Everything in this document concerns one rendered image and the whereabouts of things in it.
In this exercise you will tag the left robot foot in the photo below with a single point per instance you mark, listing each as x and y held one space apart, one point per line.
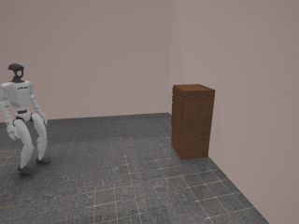
43 161

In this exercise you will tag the left robot upper arm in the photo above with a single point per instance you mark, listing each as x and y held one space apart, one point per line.
32 97

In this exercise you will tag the left robot forearm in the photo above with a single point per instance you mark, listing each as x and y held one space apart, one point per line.
36 106

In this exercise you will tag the cupboard door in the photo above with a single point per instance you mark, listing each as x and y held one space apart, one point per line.
177 110

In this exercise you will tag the right robot forearm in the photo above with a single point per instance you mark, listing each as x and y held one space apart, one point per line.
6 114

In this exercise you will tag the humanoid robot head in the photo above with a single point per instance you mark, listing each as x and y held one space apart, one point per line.
15 68

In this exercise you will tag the right robot upper arm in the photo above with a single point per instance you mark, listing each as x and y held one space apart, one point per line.
4 91

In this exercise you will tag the robot left hand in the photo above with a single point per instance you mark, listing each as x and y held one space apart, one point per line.
42 115

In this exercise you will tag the robot right hand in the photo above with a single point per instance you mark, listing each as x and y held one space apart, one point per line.
12 131

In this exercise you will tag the handle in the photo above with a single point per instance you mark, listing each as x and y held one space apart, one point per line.
169 98

